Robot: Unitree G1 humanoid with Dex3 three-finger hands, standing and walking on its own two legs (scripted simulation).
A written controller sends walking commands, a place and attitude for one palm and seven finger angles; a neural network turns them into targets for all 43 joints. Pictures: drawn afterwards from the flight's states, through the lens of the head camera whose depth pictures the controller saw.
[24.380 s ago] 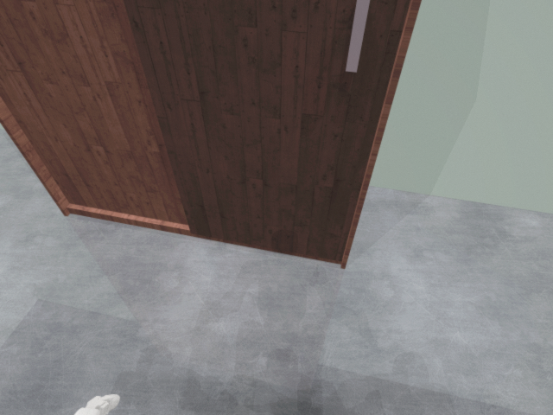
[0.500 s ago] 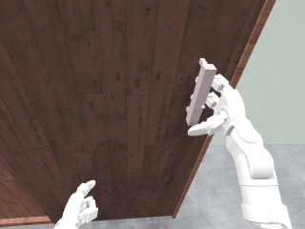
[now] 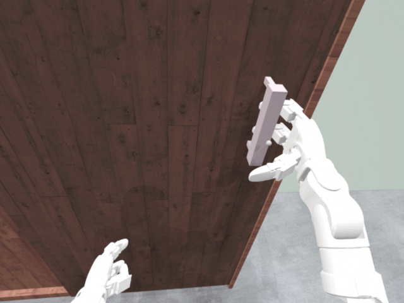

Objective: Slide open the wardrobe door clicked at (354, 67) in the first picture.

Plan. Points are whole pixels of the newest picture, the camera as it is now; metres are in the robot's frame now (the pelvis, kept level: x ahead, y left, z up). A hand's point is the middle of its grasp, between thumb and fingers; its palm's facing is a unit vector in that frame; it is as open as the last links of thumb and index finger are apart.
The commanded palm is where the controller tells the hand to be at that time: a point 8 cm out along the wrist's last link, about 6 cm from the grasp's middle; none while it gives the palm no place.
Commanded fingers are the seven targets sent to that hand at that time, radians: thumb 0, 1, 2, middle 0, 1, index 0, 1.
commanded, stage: move the hooked fingers beside the handle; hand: right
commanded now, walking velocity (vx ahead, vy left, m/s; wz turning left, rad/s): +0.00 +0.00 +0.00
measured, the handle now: (261, 122) +0.40 -0.08 +0.22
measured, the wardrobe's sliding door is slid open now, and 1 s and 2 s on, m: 0.00 0.00 0.00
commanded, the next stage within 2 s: none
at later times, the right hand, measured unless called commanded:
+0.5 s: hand (283, 142) +0.35 -0.11 +0.21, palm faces -0.13 +0.99 -0.04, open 14.0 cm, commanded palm +0.32 -0.16 +0.22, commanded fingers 0.00 0.50 -0.30 0.30 1.20 0.30 1.20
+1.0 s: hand (294, 142) +0.35 -0.13 +0.21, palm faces -0.11 +0.99 -0.05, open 14.0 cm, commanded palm +0.33 -0.18 +0.22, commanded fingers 0.00 0.50 -0.30 0.30 1.20 0.30 1.20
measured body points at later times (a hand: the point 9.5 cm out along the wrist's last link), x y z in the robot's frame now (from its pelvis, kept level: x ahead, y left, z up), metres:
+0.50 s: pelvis +0.00 -0.01 +0.00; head -0.03 +0.02 +0.45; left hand +0.19 +0.21 -0.07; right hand +0.35 -0.17 +0.22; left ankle -0.02 +0.11 -0.73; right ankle -0.01 -0.14 -0.73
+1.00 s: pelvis +0.01 -0.01 +0.00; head -0.02 +0.02 +0.45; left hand +0.21 +0.22 -0.07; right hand +0.35 -0.18 +0.22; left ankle -0.02 +0.11 -0.73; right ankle -0.01 -0.14 -0.73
